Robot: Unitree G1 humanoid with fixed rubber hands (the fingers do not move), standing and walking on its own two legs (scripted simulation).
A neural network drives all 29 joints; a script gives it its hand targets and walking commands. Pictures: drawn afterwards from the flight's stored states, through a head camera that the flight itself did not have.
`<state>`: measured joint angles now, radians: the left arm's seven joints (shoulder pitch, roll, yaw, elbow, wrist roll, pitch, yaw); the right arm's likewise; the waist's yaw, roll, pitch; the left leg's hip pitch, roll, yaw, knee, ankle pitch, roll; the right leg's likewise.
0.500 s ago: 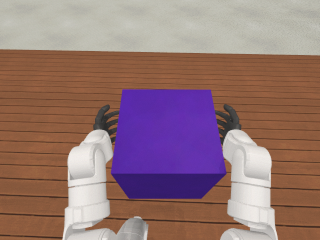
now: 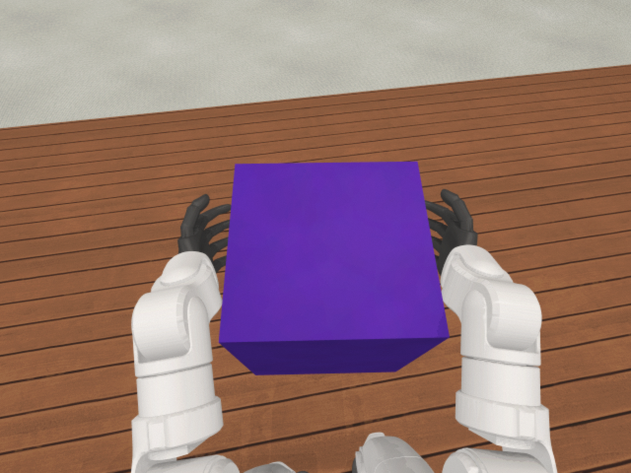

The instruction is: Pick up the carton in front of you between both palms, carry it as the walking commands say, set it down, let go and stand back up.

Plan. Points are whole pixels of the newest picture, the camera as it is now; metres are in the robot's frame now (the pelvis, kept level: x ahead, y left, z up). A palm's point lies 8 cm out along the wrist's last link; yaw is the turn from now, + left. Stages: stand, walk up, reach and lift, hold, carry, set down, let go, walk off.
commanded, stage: carry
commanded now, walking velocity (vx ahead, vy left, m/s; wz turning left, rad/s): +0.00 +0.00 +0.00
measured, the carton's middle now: (326, 281) +0.34 -0.02 +0.01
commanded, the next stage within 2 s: none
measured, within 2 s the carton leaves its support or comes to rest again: neither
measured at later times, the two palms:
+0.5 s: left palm (173, 202) +0.41 +0.16 +0.11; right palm (419, 180) +0.42 -0.14 +0.11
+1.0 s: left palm (180, 231) +0.36 +0.14 +0.12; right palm (442, 204) +0.37 -0.16 +0.12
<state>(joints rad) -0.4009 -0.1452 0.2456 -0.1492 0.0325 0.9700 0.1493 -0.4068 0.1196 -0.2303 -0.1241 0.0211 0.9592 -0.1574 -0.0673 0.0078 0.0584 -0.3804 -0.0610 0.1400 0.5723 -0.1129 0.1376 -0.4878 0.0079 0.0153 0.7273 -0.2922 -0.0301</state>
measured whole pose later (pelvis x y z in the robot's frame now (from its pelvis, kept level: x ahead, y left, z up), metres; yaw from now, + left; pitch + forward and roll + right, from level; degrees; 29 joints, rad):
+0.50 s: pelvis +0.08 -0.01 +0.00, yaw +3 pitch +4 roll -1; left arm -0.47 -0.10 0.24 -0.01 0.04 1.04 0.16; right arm -0.46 0.12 -0.25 -0.02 -0.05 1.04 -0.15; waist 0.00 0.01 -0.08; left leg -0.27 -0.05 0.14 0.63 -0.25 0.10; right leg -0.34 0.02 -0.08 0.58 -0.12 -0.06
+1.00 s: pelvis +0.05 -0.02 +0.00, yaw +3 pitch +1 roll +0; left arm -0.45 -0.12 0.26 -0.01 0.05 1.07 0.15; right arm -0.46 0.12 -0.25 0.00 -0.05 1.07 -0.15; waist -0.01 0.00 -0.09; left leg -0.26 -0.05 0.17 0.59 -0.20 0.12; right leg -0.34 0.00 -0.10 0.55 -0.08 -0.07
